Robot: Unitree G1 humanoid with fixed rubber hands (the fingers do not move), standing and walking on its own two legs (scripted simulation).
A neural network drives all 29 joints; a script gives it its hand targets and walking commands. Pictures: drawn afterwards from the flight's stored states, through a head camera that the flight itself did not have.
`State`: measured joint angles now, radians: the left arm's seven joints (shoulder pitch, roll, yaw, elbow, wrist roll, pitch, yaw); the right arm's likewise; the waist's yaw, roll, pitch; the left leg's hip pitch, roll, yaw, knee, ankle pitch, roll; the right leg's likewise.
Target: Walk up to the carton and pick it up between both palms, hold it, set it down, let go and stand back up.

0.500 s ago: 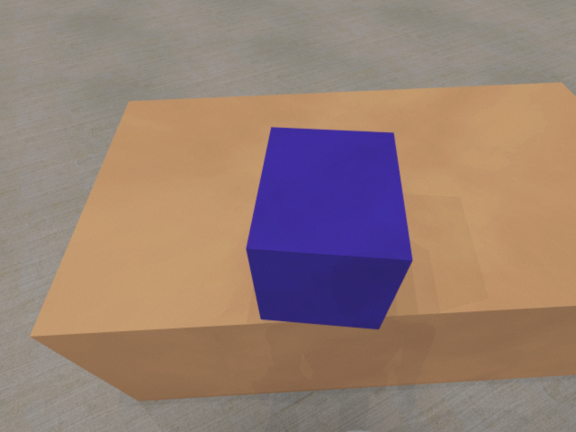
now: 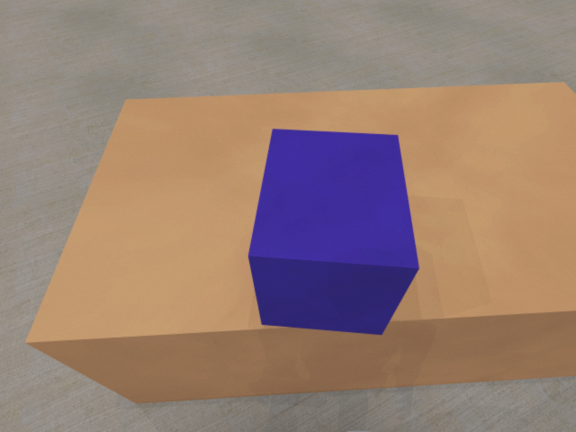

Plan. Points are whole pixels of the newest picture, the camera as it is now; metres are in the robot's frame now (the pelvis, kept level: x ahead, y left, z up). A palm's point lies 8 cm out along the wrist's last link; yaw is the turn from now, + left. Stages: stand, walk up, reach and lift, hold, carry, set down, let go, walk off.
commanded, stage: stand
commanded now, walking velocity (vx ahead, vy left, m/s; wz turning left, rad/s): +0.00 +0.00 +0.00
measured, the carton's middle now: (327, 232) +0.45 -0.05 -0.06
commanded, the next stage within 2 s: none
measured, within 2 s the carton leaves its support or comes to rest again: neither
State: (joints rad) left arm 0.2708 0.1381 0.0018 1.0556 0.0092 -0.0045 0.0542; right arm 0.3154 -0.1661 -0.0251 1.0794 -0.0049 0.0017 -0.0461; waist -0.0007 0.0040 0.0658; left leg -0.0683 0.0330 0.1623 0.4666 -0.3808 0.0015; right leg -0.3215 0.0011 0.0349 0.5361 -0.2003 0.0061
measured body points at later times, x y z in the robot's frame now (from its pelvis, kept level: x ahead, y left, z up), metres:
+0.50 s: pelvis -0.01 +0.00 +0.00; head +0.01 -0.01 +0.45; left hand +0.03 +0.23 -0.16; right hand -0.02 -0.23 -0.16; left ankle -0.08 +0.10 -0.73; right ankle +0.05 -0.12 -0.73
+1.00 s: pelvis -0.01 +0.00 +0.00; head +0.01 -0.01 +0.45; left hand +0.01 +0.22 -0.16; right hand -0.04 -0.23 -0.16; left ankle -0.08 +0.10 -0.73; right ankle +0.05 -0.12 -0.73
